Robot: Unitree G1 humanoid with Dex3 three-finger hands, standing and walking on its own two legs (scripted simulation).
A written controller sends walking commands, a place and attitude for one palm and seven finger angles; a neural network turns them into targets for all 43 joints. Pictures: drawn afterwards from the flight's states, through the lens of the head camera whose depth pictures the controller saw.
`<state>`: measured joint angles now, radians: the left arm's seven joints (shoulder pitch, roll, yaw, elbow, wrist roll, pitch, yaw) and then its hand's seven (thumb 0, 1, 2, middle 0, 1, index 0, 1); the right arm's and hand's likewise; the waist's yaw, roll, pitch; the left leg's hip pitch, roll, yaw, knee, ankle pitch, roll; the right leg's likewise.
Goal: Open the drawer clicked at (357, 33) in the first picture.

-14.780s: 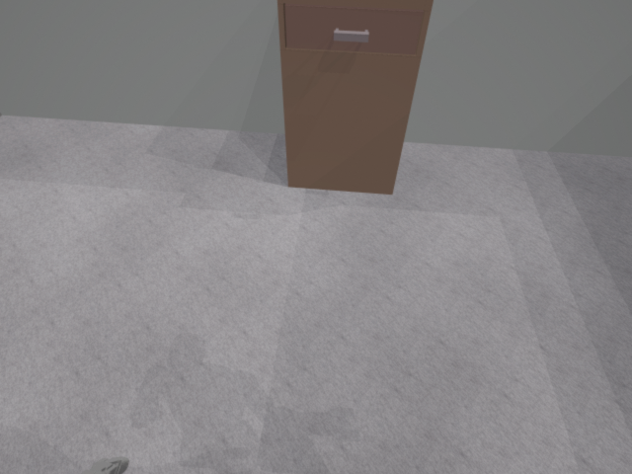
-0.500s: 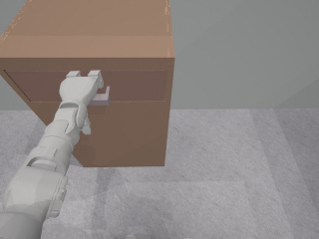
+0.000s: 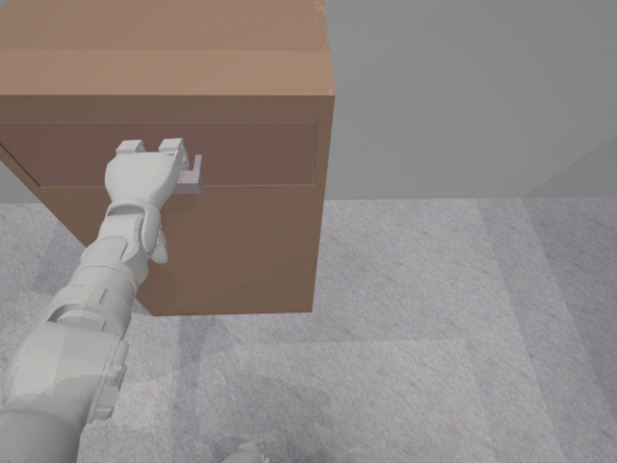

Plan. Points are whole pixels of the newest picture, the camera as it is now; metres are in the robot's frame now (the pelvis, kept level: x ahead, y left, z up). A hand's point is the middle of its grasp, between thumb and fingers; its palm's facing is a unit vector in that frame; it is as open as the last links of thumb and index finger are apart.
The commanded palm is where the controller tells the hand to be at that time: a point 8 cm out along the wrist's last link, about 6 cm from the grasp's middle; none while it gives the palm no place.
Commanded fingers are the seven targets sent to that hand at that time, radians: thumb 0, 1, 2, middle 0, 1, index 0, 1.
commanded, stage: lower the fingers behind the handle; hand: left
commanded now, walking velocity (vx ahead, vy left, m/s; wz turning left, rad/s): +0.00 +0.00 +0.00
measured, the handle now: (163, 171) +0.54 +0.20 +0.01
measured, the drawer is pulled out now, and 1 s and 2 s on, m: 0.00 0.00 0.01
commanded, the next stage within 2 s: close the thumb around the handle in 0.76 s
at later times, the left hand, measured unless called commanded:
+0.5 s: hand (158, 211) +0.48 +0.20 -0.01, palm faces -0.04 -0.04 -1.00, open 13.8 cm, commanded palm +0.46 +0.20 +0.05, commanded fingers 0.00 -0.50 0.30 -0.30 -1.20 -0.30 -1.20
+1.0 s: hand (158, 210) +0.48 +0.20 -0.01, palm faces -0.05 -0.04 -1.00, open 13.4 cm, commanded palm +0.46 +0.20 +0.05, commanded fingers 0.00 -0.05 0.49 -0.33 -1.25 -0.33 -1.25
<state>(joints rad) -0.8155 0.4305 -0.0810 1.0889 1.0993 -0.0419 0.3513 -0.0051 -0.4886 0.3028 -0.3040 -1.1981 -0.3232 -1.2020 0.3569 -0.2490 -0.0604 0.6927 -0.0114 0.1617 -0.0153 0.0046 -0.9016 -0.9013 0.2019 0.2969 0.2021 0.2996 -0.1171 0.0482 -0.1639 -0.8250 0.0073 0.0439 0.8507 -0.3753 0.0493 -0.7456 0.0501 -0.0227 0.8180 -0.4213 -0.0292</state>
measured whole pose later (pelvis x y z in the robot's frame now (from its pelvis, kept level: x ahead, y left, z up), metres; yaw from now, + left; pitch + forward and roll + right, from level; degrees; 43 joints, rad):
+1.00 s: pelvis -0.01 +0.02 -0.01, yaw -1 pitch +22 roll -3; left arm -0.84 0.42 -0.07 1.11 1.10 -0.01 0.38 -0.01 -0.41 0.33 -0.30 -1.21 -0.33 -1.21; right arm 0.36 -0.24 -0.05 0.69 -0.02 0.16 -0.02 0.00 -0.90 -0.90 0.20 0.30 0.20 0.30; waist -0.13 0.05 -0.17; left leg -0.93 0.01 0.05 0.95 -0.40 0.07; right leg -0.84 0.05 -0.02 0.89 -0.44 -0.01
